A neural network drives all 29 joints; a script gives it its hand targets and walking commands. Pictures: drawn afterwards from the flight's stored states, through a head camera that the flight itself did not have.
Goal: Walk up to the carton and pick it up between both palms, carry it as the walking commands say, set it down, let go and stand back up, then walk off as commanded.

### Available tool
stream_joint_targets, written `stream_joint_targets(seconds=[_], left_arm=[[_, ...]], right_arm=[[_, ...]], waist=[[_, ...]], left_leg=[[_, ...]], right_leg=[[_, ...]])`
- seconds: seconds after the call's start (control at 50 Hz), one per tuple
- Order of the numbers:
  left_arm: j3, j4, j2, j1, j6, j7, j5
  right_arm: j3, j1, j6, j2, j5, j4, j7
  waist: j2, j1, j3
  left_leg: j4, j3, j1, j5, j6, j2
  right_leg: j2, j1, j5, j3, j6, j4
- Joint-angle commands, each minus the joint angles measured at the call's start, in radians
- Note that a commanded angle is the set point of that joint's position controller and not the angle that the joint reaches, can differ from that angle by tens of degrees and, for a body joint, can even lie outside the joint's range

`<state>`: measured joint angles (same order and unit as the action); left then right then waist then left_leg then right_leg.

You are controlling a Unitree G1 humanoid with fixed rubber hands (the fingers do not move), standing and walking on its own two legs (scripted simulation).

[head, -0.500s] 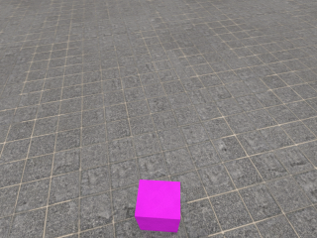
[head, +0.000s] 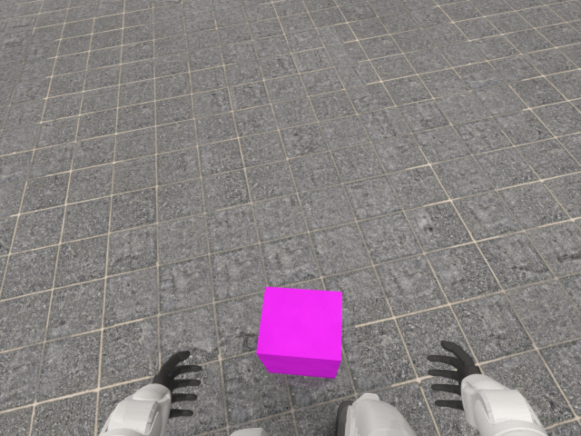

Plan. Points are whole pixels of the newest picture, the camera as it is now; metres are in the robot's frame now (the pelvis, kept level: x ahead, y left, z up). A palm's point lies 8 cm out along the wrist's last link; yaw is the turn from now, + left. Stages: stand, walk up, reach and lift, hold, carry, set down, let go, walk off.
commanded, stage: reach and lift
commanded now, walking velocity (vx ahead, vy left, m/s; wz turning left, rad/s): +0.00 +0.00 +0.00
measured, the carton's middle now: (302, 335) +0.38 +0.03 -0.60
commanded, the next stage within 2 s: none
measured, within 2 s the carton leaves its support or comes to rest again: neither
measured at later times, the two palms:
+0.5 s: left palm (173, 372) +0.21 +0.23 -0.15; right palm (438, 403) +0.17 -0.20 -0.17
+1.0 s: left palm (195, 300) +0.35 +0.23 -0.18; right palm (410, 315) +0.32 -0.18 -0.20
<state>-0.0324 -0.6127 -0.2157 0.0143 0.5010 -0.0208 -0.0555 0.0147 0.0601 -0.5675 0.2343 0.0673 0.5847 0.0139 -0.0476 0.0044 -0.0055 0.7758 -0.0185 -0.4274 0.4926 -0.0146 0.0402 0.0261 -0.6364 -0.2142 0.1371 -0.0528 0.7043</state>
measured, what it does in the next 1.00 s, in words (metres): lowers itself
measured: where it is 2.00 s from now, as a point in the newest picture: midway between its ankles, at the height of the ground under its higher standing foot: outside the picture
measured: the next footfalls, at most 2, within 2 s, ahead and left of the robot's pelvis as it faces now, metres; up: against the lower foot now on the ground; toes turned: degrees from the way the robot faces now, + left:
none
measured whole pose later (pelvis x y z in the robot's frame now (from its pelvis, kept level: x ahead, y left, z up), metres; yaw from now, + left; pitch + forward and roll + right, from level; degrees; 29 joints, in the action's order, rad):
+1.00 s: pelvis -0.06 +0.01 -0.09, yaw +2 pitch +35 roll +3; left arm 0.20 -0.84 -0.27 0.73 0.18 -0.08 -0.07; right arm 0.19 0.64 -0.25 0.12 0.03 0.67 0.14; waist -0.01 -0.02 0.07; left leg 1.18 -0.04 -1.27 0.52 0.00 -0.02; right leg 0.06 -1.46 -0.18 0.05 -0.05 1.03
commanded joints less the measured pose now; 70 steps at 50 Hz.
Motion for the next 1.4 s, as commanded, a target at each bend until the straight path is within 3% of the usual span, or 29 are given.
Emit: stream_joint_targets(seconds=[0.0,0.06,0.1,0.2,0.34,0.44,0.56,0.64,0.8,0.86,0.94,1.08,1.24,1.38], left_arm=[[0.08,0.087,-0.133,-0.157,0.017,-0.022,0.035],[0.127,0.142,-0.142,-0.118,-0.06,-0.04,0.086],[0.156,0.178,-0.145,-0.046,-0.127,-0.05,0.118],[0.157,0.205,-0.137,0.05,-0.246,-0.079,0.09],[0.145,0.228,-0.104,0.155,-0.203,-0.077,0.053],[0.164,0.179,-0.117,0.288,-0.174,-0.056,0.038],[0.187,0.122,-0.154,0.535,-0.197,-0.04,0.008],[0.202,0.064,-0.168,0.646,-0.22,-0.036,-0.006],[0.25,-0.009,-0.207,0.8,-0.3,-0.049,-0.009],[0.262,-0.038,-0.22,0.871,-0.333,-0.054,-0.01],[0.27,-0.076,-0.242,0.961,-0.372,-0.06,-0.013],[0.276,-0.097,-0.292,1.157,-0.409,-0.056,-0.019],[0.289,-0.116,-0.303,1.229,-0.427,-0.052,-0.021],[0.283,-0.144,-0.23,1.183,-0.452,-0.048,0.011]], right_arm=[[0.049,-0.261,-0.036,0.014,-0.047,-0.05,0.012],[0.056,-0.246,0.049,0.001,-0.076,-0.117,0.022],[0.078,-0.186,0.119,-0.023,-0.103,-0.159,0.025],[0.084,-0.103,0.24,-0.061,-0.083,-0.265,0.03],[0.07,0.041,0.19,-0.027,-0.038,-0.345,0.03],[0.086,0.167,0.153,-0.001,-0.031,-0.296,0.036],[0.123,0.392,0.163,0.026,-0.049,-0.242,0.056],[0.144,0.501,0.188,0.007,-0.058,-0.191,0.075],[0.169,0.669,0.283,-0.022,-0.041,-0.116,0.109],[0.181,0.733,0.324,-0.029,-0.037,-0.094,0.122],[0.182,0.834,0.364,-0.038,-0.034,-0.088,0.137],[0.233,1.001,0.398,-0.017,-0.058,-0.068,0.152],[0.286,1.071,0.428,-0.023,-0.079,-0.015,0.142],[0.348,1.009,0.481,-0.028,-0.115,0.061,0.099]], waist=[[0.107,-0.048,0.319],[0.078,-0.048,0.38],[0.049,-0.041,0.368],[0.021,-0.037,0.467],[0.002,-0.014,0.496],[-0.021,-0.006,0.428],[0.015,-0.019,0.464],[0.063,-0.03,0.563],[0.062,-0.017,0.797],[0.061,-0.023,0.865],[0.072,-0.003,0.965],[0.073,-0.003,1.057],[0.056,-0.016,1.173],[0.003,-0.055,1.079]], left_leg=[[-0.164,0.047,-0.426,-0.399,0.073,-0.077],[-0.163,0.04,-0.462,-0.396,0.072,-0.095],[-0.127,0.03,-0.543,-0.358,0.072,-0.093],[-0.021,0.022,-0.66,-0.299,0.054,-0.076],[0.018,0.014,-0.73,-0.073,0.051,-0.061],[-0.024,0.017,-0.813,0.077,0.057,-0.039],[0.006,0.009,-0.851,0.093,0.054,-0.041],[0.065,-0.008,-0.847,0.003,0.038,-0.069],[0.144,-0.02,-0.926,-0.147,0.018,-0.103],[0.162,-0.021,-0.973,-0.169,0.015,-0.112],[0.194,-0.026,-1.062,-0.17,0.017,-0.12],[0.221,-0.025,-1.14,-0.148,0.019,-0.128],[0.213,-0.018,-1.163,-0.237,0.015,-0.124],[0.218,0.018,-1.237,-0.303,-0.006,-0.111]], right_leg=[[-0.031,0.687,0.61,-0.194,0.055,0.024],[-0.015,0.711,0.679,-0.214,0.055,0.041],[-0.009,0.644,0.625,-0.209,0.053,0.072],[-0.015,0.556,0.518,-0.179,0.058,0.164],[-0.033,0.453,0.229,-0.14,0.049,0.225],[-0.055,0.399,0.098,-0.117,0.061,0.28],[-0.059,0.336,0.026,-0.13,0.059,0.312],[-0.05,0.289,0.056,-0.149,0.049,0.31],[-0.049,0.298,0.252,-0.179,0.037,0.355],[-0.053,0.296,0.303,-0.184,0.037,0.368],[-0.048,0.333,0.352,-0.208,0.039,0.386],[-0.039,0.348,0.366,-0.233,0.046,0.407],[-0.024,0.407,0.532,-0.235,0.046,0.431],[-0.017,0.224,0.585,-0.221,0.033,0.472]])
